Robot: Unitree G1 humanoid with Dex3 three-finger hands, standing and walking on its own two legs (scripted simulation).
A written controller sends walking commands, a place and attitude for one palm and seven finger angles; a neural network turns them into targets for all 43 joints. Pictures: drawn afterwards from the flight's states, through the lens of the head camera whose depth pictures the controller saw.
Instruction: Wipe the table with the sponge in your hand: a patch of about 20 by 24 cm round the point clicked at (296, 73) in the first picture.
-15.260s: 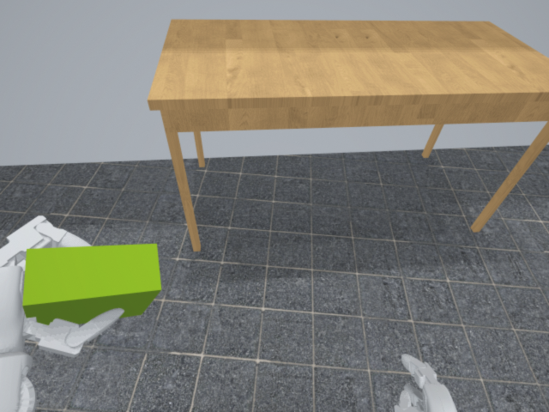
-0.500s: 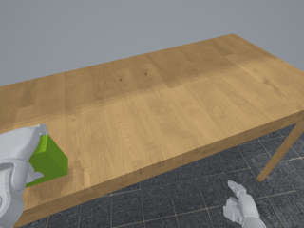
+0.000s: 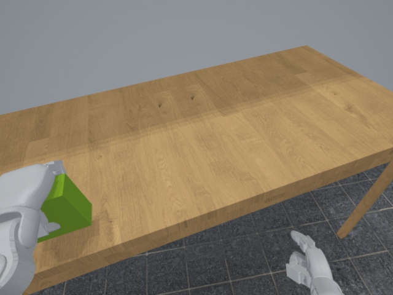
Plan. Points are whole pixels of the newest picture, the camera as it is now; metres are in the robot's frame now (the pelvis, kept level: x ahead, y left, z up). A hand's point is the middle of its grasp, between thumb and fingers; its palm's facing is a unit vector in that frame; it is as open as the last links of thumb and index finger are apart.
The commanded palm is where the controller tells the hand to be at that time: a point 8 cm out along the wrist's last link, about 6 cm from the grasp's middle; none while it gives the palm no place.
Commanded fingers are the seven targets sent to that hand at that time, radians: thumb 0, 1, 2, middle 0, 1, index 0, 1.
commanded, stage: move the sponge above the wiping area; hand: left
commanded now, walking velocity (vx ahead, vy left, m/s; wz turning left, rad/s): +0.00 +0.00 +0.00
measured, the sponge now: (55, 214) +0.21 +0.33 +0.07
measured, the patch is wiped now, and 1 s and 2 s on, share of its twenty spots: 0.00 0.00 0.10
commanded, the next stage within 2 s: lower the sponge onto the table in 0.16 s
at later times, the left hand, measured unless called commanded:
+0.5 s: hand (42, 204) +0.21 +0.33 +0.11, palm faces +0.03 -0.04 -1.00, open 9.7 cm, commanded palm +0.18 +0.33 +0.19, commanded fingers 0.00 0.10 1.30 -1.20 -1.60 -1.20 -1.60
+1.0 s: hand (50, 210) +0.21 +0.33 +0.10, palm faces +0.01 -0.05 -1.00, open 9.7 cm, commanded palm +0.18 +0.33 +0.17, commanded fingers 0.00 0.10 1.30 -1.20 -1.60 -1.20 -1.60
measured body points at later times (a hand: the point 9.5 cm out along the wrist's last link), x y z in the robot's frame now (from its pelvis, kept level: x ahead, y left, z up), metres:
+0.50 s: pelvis +0.00 +0.00 +0.00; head -0.02 -0.04 +0.45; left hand +0.20 +0.33 +0.17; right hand +0.24 -0.20 -0.08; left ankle +0.02 +0.12 -0.74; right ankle -0.01 -0.12 -0.74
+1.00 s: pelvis +0.00 -0.01 +0.00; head -0.01 -0.04 +0.45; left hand +0.20 +0.32 +0.15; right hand +0.23 -0.21 -0.09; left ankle +0.02 +0.12 -0.74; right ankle -0.01 -0.12 -0.74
